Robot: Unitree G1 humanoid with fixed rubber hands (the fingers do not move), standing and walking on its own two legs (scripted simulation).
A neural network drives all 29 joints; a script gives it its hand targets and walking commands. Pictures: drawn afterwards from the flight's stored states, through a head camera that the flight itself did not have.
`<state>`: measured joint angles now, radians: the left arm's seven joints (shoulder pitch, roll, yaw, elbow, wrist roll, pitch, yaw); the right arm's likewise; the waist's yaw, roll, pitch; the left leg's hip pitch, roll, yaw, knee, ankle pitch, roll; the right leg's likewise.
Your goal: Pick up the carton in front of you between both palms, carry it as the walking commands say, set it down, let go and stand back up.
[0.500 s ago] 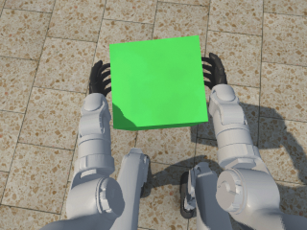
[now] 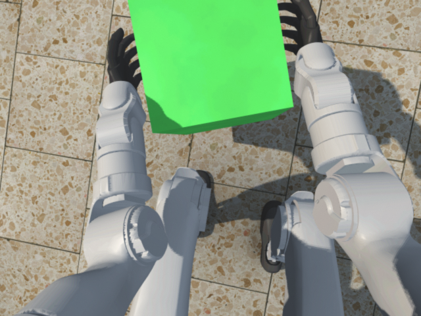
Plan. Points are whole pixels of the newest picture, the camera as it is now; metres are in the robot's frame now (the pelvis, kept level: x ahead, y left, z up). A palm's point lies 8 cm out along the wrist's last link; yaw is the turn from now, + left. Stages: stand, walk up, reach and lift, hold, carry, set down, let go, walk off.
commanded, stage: set down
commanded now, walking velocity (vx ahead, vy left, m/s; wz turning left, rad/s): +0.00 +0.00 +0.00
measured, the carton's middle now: (216, 73) +0.50 +0.11 -0.20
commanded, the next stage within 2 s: none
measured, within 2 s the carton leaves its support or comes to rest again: rests again in 1.32 s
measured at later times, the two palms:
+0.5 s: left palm (133, 82) +0.46 +0.27 -0.20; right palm (282, 55) +0.56 -0.01 -0.23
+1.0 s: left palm (136, 85) +0.46 +0.28 -0.22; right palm (282, 63) +0.55 -0.02 -0.25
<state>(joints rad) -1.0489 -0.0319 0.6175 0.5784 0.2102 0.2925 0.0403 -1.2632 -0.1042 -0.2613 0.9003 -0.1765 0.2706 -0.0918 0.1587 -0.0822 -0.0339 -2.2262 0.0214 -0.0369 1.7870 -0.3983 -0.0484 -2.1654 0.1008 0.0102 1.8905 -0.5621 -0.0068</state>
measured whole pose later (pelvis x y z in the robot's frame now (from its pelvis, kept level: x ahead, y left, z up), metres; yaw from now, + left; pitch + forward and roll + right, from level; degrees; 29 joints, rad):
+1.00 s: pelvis +0.00 -0.01 -0.08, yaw +2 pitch +43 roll +5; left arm -1.27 0.17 0.58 0.95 0.06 0.18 -0.01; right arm -1.49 -0.23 -0.05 1.17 -0.09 0.19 -0.08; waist 0.20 -0.02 0.21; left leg -2.35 0.01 -0.03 2.05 -0.44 -0.08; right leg -2.31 0.11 0.01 2.19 -0.63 -0.03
